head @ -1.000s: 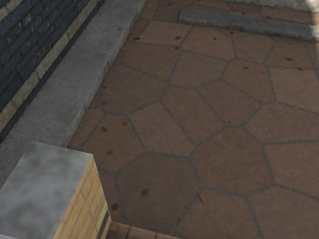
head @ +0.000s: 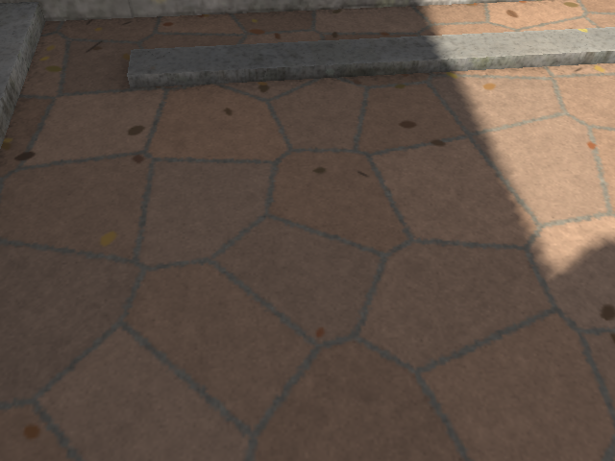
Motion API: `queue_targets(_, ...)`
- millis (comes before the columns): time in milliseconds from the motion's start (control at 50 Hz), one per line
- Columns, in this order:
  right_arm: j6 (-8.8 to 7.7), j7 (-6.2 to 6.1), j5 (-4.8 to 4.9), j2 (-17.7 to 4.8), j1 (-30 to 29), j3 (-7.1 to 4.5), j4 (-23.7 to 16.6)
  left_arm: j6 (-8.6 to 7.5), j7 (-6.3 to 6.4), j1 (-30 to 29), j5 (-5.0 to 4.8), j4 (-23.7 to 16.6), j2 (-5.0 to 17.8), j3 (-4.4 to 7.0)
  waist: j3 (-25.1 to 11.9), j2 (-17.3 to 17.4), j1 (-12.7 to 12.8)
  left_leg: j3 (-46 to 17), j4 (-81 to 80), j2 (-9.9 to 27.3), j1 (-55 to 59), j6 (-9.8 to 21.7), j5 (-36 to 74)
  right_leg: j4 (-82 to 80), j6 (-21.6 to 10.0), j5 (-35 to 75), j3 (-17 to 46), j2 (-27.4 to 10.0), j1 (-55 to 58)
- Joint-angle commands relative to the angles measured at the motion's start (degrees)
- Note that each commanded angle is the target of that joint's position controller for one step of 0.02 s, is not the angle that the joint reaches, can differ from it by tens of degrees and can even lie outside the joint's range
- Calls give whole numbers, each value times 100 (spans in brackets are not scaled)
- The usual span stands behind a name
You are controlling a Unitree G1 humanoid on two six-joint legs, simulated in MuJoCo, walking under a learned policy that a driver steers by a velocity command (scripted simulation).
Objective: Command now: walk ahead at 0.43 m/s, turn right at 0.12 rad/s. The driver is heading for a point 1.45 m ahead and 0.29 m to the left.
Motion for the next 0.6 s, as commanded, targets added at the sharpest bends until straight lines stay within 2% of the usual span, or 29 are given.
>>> queue_targets(20, -134, -74, 127, -975, 2118, -485, 558, 176, 258, 234, -177, 122, 812, 319, -498, -181, -1120, 83, 95, 218, 2815, 344, 2410, 2091, -465, 3459, 803, -374, -1339)
queue_targets(40, -147, -31, 0, -1174, 3079, -535, 925, 72, 174, 1130, -345, 271, 71, 193, -1599, 1261, -1128, -482, 1830, 1098, 5595, 886, 4015, 4848, -43, -212, 682, 328, -3601)
queue_targets(60, -92, -26, 124, -1286, 3257, -617, 989, -54, 165, 1067, -435, -75, 410, 150, -2259, 1774, -1207, -1651, 1796, 1541, 6055, 1317, 3190, 5835, 75, 69, 950, 7, -4649)
queue_targets(80, 25, -79, 197, -1183, 3131, -638, 966, -64, 187, 293, -516, -398, 514, 151, -2313, 1608, -1365, -2241, 1072, 1826, 5904, 1614, 835, 5888, 86, 446, 830, -172, -5411)
queue_targets(100, 95, -190, 114, -816, 2547, -541, 804, -14, 275, -698, -463, -699, 575, 155, -1745, 183, -1320, -2303, 422, 1664, 4924, 1567, -478, 5453, 85, 1230, 432, -535, -5577)
queue_targets(120, 104, -271, -68, -682, 1771, -446, 643, 133, 381, -1095, -461, -849, 473, 141, -1266, -470, -976, -2526, -11, 1763, 3486, 1572, -1090, 4593, 91, 2070, 455, -824, -4955)
queue_targets(140, 60, -297, -198, -424, 971, -309, 457, 284, 438, -1269, -348, -941, 408, 141, -744, -788, -515, -2525, -181, 1816, 1901, 1561, -670, 4135, 60, 2372, 536, -1048, -4104)
queue_targets(160, -5, -285, -140, -386, 854, -300, 486, 337, 437, -1223, -292, -867, 518, 217, -214, -561, -388, -2061, -257, 1551, 1055, 1384, -699, 3243, -68, 2791, 702, -1038, -3824)
queue_targets(180, -54, -245, -176, -350, 839, -278, 524, 339, 445, -1008, -194, -793, 552, 272, -116, -305, -311, -1600, -340, 1261, 571, 1253, -251, 2818, -123, 3083, 760, -1025, -3377)
queue_targets(200, -83, -289, -183, -355, 792, -279, 515, 323, 434, -924, -121, -792, 504, 315, 124, -227, -187, -788, -503, 693, 103, 1062, -41, 1284, -41, 3731, 726, -1085, -2854)
queue_targets(220, -55, -377, -167, -312, 743, -277, 554, 284, 415, -1073, -76, -862, 375, 306, 31, -7, -171, -264, -589, 340, 126, 949, 319, -110, 48, 4198, 505, -1086, -2409)
queue_targets(240, -21, -449, -128, -349, 737, -301, 558, 248, 385, -1361, -54, -906, 288, 273, -106, 135, -257, 52, -530, 161, 170, 874, 701, -1142, 131, 4589, 387, -1011, -1864)
queue_targets(280, 44, -504, -73, -599, 1019, -395, 673, 249, 300, -1734, -112, -1037, 201, 246, -513, 262, -362, 28, -419, 330, 715, 929, 1346, -1909, 258, 4829, 256, -757, -1286)
queue_targets(300, 58, -502, -31, -622, 1080, -431, 712, 279, 259, -1840, -124, -1067, 243, 244, -596, 120, -429, -24, -389, 441, 948, 943, 1237, -2237, 223, 4935, 236, -723, -1162)
queue_targets(320, 72, -487, 20, -576, 1169, -443, 758, 303, 237, -1973, -124, -1095, 281, 248, -573, -7, -501, -101, -363, 499, 1091, 924, 976, -2564, 146, 5060, 224, -695, -1055)
queue_targets(360, 67, -467, 121, -412, 1209, -421, 826, 326, 182, -2114, -45, -1112, 372, 291, -444, -155, -487, -169, -192, 424, 1183, 771, 22, -3295, -58, 5312, 183, -645, -703)
queue_targets(380, 78, -436, 95, -363, 1417, -433, 907, 319, 164, -2011, 19, -1043, 474, 333, -468, -321, -479, -165, -7, 237, 1200, 600, -763, -3651, -188, 5652, 232, -664, -383)
queue_targets(400, 69, -415, 11, -284, 1712, -438, 969, 330, 164, -1901, 49, -977, 751, 403, -600, -635, -589, -25, 245, -70, 1077, 351, -1654, -3657, -312, 7149, 492, -961, 125)
queue_targets(420, 30, -358, -75, -93, 2467, -432, 1099, 361, 151, -1985, 17, -946, 1048, 488, -836, -1186, -1065, 75, 272, -429, 475, 128, -2881, -3277, -663, 7787, 709, -1264, 998)
queue_targets(440, 62, -347, -88, 57, 2575, -365, 1185, 411, 124, -2052, -82, -938, 756, 461, -976, -1298, -946, 280, 220, -535, 463, -18, -3753, -3272, -835, 6734, 796, -1315, 1042)
queue_targets(460, 126, -350, -51, 44, 2248, -370, 1140, 458, 103, -2225, -105, -972, 572, 435, -676, -1149, -866, 407, 199, -604, 456, -97, -4057, -3372, -770, 5742, 830, -1176, 676)
queue_targets(480, 203, -378, -38, 32, 1974, -379, 1066, 481, 90, -2396, -91, -1011, 527, 424, -441, -1037, -841, 469, 202, -606, 487, -142, -4108, -3472, -681, 5189, 849, -1089, 325)
queue_targets(500, 291, -391, -94, -30, 1843, -397, 1045, 475, 52, -2478, -49, -1031, 478, 396, -287, -939, -807, 465, 211, -582, 517, -163, -4078, -3491, -635, 5079, 814, -1031, 138)
queue_targets(520, 328, -399, -90, 8, 1814, -395, 1001, 455, 60, -2577, -61, -1050, 547, 420, -214, -936, -859, 463, 205, -563, 605, -173, -3983, -3485, -615, 5204, 800, -993, 37)
queue_targets(600, 292, -399, -85, -46, 1922, -442, 1121, 419, 105, -2461, -62, -934, 471, 404, -376, -727, -819, 437, 336, -501, 852, -243, -3465, -3166, -654, 6291, 696, -902, 308)
Keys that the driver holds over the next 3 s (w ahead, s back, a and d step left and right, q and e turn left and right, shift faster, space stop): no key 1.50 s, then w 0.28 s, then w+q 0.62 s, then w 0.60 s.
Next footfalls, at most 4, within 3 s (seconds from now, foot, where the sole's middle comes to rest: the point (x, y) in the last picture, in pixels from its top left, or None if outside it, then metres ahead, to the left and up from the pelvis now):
0.02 left None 0.17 0.13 -0.81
0.38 right None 0.30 -0.10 -0.81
2.26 left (288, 402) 0.64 0.14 -0.81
2.80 right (334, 284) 0.99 0.06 -0.81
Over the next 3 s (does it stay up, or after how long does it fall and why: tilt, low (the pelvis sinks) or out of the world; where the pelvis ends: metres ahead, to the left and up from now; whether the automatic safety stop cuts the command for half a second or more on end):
stays up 0.90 0.11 -0.03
